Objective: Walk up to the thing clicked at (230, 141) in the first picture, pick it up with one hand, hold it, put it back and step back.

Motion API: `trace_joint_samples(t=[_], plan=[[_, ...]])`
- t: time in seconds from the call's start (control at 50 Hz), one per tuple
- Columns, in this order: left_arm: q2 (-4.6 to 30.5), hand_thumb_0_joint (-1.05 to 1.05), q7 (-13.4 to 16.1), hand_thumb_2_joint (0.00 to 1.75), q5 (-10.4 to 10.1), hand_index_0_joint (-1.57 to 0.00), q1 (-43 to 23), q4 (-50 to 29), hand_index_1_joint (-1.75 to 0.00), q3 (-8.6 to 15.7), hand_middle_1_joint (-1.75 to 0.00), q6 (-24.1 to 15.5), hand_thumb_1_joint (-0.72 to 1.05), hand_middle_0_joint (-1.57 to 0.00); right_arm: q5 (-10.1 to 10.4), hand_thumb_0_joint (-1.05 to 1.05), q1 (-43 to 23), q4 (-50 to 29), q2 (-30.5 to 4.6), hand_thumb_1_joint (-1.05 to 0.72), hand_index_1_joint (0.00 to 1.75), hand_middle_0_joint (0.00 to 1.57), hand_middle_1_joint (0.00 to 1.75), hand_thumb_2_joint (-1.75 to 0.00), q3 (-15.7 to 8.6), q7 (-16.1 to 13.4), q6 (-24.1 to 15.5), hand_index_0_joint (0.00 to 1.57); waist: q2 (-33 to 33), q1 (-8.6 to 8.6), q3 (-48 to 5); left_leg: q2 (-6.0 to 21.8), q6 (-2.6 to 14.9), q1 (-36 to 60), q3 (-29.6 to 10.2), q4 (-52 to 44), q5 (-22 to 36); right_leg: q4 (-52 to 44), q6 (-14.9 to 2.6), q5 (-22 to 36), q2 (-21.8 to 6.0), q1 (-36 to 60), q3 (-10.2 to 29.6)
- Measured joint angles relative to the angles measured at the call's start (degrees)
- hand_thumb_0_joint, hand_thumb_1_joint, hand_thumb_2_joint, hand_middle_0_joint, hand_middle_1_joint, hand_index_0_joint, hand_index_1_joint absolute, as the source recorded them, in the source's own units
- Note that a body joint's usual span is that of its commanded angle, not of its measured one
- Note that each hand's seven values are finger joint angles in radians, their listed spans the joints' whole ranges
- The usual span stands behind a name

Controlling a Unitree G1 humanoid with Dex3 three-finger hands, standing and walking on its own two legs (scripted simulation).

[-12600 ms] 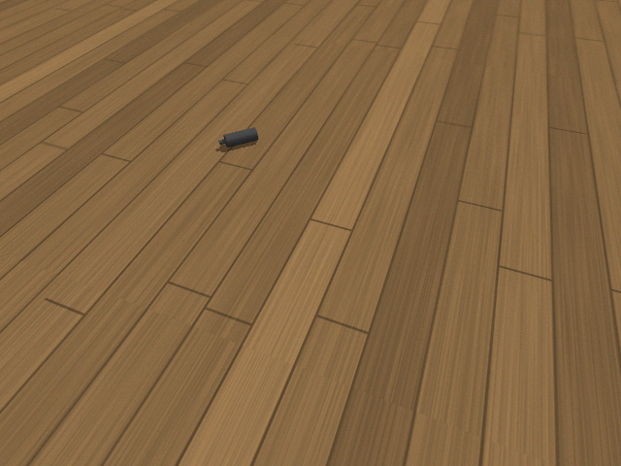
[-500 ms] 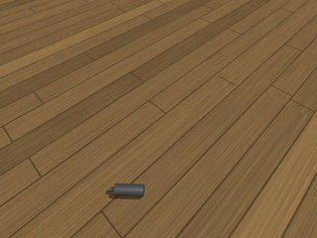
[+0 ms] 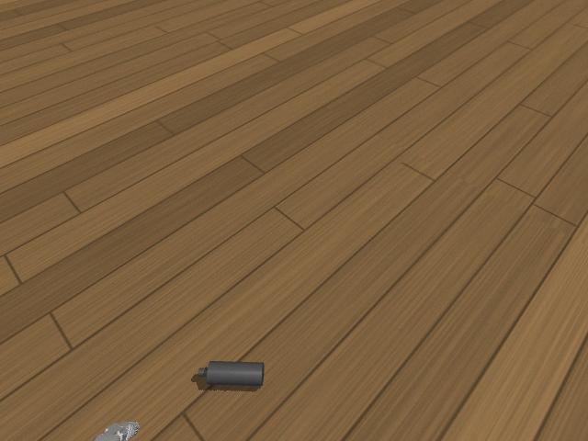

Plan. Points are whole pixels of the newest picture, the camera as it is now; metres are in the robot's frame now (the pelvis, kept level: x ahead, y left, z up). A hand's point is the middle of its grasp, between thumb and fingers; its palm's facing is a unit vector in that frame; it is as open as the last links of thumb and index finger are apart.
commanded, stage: walk up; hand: left
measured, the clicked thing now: (230, 373) +0.45 +0.23 -0.75
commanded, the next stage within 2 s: none
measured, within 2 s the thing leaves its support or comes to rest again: neither
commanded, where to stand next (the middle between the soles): +0.03 -0.02 m, yaw -1 degrees
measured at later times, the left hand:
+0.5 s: hand out of the picture +0.04 +0.24 -0.15, palm faces +0.00 -0.94 -0.34, open 7.4 cm
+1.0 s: hand out of the picture +0.06 +0.28 -0.17, palm faces -0.04 -0.92 -0.38, open 7.4 cm
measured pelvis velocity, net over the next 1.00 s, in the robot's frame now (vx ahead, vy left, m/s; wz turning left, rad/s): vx -0.08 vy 0.02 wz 0.01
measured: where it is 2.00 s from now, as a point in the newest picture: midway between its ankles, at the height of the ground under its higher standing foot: outside the picture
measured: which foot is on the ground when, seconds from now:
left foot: down 0.00-0.82, up 0.84-1.00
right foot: down 0.00-1.00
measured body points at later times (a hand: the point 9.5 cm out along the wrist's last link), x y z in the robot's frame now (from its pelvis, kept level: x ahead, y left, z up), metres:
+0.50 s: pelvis -0.01 -0.01 +0.00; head +0.00 -0.02 +0.45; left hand +0.04 +0.29 -0.13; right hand +0.06 -0.31 -0.14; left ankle -0.05 +0.09 -0.75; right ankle +0.02 -0.10 -0.75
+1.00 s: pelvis -0.08 +0.02 -0.02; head -0.01 +0.03 +0.43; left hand +0.06 +0.33 -0.14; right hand +0.01 -0.31 -0.13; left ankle -0.12 +0.16 -0.72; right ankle +0.02 -0.10 -0.75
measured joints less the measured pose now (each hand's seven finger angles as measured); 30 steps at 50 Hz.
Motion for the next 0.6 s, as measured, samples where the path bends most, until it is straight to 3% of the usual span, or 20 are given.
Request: trace_joint_samples(t=[0.6], plan=[[-0.1,0.01,-0.4,0.9,0.4,-0.2,5.5,4.2,-0.3,1.0,-0.3,-0.7,0.91,-0.2,-0.3,0.01,2.4,3.2,0.9,-0.9,0.3,0.2,0.3,-0.89,0.5,0.7,0.1,0.2,1.2,1.41,-1.3,1.2,-0.93,-1.2,-0.2,-0.1,1.3,-2.8,-1.04,2.7,1.2,0.0,-0.3]])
